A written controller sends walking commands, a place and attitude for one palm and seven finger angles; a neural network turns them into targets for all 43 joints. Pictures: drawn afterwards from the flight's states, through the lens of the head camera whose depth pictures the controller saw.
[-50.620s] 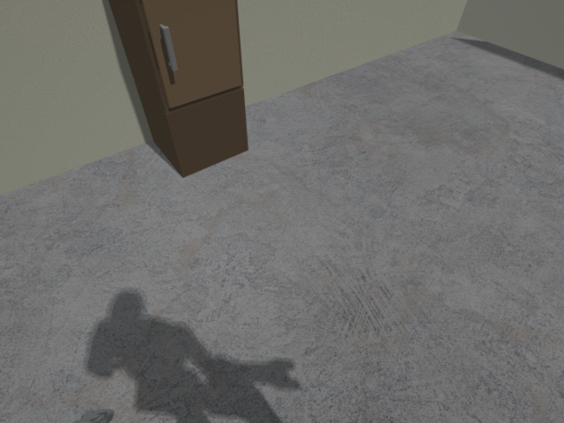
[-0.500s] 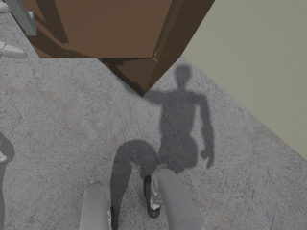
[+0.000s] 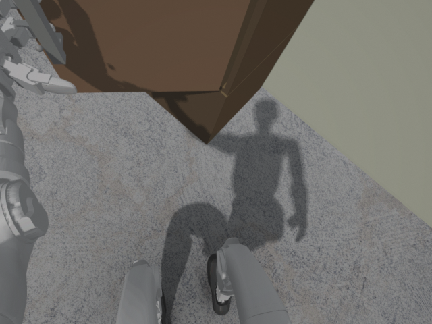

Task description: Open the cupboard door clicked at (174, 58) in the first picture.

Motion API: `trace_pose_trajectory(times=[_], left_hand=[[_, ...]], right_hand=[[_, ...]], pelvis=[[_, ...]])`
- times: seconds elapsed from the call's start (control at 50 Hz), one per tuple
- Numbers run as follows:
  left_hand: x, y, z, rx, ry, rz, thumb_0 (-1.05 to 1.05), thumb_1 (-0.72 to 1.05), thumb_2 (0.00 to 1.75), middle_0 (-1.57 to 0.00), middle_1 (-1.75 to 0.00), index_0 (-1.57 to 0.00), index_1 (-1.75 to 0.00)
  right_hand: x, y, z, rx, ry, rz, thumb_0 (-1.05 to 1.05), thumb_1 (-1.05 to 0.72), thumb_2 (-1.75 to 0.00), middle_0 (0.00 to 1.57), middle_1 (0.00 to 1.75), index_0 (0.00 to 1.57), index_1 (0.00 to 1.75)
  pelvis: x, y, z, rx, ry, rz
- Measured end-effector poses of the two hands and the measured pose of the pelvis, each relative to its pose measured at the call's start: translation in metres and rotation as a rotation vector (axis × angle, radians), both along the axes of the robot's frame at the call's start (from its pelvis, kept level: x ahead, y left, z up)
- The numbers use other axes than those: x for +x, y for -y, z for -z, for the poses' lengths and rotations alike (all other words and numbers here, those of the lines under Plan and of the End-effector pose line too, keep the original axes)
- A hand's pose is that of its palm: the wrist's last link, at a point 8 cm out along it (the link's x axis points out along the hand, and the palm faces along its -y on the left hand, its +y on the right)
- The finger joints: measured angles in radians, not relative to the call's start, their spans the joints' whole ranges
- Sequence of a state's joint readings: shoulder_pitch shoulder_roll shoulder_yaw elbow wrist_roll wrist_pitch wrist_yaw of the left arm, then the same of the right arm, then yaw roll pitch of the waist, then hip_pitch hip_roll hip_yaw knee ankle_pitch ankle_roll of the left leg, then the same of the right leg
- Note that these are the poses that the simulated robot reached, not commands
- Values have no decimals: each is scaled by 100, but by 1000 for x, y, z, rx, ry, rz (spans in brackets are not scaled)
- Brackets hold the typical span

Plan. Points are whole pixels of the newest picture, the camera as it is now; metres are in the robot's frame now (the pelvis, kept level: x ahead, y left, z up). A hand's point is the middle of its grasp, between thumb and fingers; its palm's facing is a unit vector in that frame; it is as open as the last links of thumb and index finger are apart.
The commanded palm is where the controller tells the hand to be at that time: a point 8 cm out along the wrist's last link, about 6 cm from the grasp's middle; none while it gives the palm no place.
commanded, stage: slide the fingers in behind the handle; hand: left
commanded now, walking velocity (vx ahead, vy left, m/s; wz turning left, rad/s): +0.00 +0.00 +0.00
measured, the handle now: (39, 13) +0.61 +0.21 +0.05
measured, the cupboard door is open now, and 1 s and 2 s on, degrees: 48 48 56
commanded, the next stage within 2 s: close the thumb around the handle in 0.72 s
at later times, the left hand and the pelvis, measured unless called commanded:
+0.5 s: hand (59, 47) +0.56 +0.19 +0.04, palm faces +0.02 -1.00 -0.03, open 14.0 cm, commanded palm +0.54 +0.22 +0.04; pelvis +0.00 -0.01 +0.00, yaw +0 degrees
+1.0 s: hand (51, 50) +0.55 +0.20 +0.04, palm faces +0.01 -1.00 -0.02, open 13.1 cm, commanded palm +0.54 +0.22 +0.04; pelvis -0.01 +0.00 +0.00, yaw +0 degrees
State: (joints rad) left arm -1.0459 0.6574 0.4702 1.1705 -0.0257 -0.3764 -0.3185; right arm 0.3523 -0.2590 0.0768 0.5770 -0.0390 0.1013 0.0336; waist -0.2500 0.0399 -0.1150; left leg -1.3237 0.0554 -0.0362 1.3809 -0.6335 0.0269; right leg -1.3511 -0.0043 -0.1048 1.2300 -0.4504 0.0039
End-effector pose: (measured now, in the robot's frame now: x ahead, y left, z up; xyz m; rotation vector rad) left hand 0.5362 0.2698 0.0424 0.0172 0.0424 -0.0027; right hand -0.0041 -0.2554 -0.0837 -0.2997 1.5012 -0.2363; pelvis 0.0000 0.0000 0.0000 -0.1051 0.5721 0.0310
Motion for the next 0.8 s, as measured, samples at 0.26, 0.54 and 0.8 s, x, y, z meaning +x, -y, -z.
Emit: trace_pose_trajectory(times=[0.26, 0.54, 0.8], left_hand=[[3, 23, 1, 8, 5, 2, -2, -50, 30, -30, -120, -30, -120], [2, 26, 0, 11, 2, -19, -2, -50, 30, -30, -120, -30, -121], [-5, 20, -1, -1, 6, -9, -2, -50, 30, -30, -120, -30, -120]], right_hand=[[1, 3, 6, 14, 5, 2, 0, -90, -90, 20, 30, 20, 30], [-6, 5, 7, 25, 0, 15, 0, -90, -90, 20, 30, 20, 30], [-4, 8, 5, 10, 11, 2, 0, -90, -90, 20, 30, 20, 30]], pelvis=[[0, 4, 1, 10, 1, -1], [-2, 9, 2, 17, 4, 5], [-4, 6, 1, 14, 10, 2]])
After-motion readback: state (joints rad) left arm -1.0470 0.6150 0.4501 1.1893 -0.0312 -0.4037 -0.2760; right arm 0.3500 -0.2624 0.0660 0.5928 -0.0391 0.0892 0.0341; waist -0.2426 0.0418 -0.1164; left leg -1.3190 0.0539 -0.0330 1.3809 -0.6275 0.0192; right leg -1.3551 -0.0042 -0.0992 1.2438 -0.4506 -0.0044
